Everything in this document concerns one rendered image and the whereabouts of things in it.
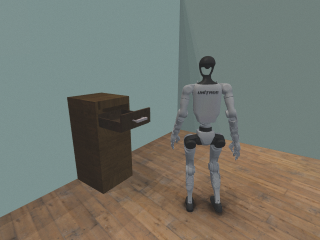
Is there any right robot upper arm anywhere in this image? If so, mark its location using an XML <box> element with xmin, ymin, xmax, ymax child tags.
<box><xmin>220</xmin><ymin>83</ymin><xmax>236</xmax><ymax>118</ymax></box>

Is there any cabinet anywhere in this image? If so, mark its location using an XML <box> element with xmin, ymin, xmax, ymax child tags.
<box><xmin>67</xmin><ymin>92</ymin><xmax>133</xmax><ymax>194</ymax></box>

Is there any right robot forearm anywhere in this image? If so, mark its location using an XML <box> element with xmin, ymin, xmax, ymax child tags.
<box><xmin>228</xmin><ymin>110</ymin><xmax>240</xmax><ymax>141</ymax></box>

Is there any drawer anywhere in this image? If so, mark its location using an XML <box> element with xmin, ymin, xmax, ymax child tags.
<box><xmin>98</xmin><ymin>107</ymin><xmax>151</xmax><ymax>133</ymax></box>

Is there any right robot hand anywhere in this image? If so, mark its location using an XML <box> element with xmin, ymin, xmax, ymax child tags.
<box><xmin>228</xmin><ymin>140</ymin><xmax>241</xmax><ymax>160</ymax></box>

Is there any left robot thigh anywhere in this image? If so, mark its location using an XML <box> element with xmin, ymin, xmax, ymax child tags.
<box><xmin>183</xmin><ymin>134</ymin><xmax>198</xmax><ymax>176</ymax></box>

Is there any left robot forearm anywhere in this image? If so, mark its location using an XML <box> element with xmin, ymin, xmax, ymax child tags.
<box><xmin>172</xmin><ymin>109</ymin><xmax>185</xmax><ymax>136</ymax></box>

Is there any humanoid robot head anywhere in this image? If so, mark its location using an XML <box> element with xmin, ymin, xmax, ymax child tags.
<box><xmin>197</xmin><ymin>56</ymin><xmax>218</xmax><ymax>85</ymax></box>

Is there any handle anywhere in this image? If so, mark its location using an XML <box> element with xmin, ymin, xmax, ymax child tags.
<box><xmin>132</xmin><ymin>117</ymin><xmax>148</xmax><ymax>123</ymax></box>

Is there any left robot hand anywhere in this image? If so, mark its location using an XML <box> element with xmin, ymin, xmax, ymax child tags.
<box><xmin>170</xmin><ymin>134</ymin><xmax>180</xmax><ymax>150</ymax></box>

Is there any left robot upper arm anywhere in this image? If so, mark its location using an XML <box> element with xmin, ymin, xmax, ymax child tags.
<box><xmin>179</xmin><ymin>84</ymin><xmax>195</xmax><ymax>118</ymax></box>

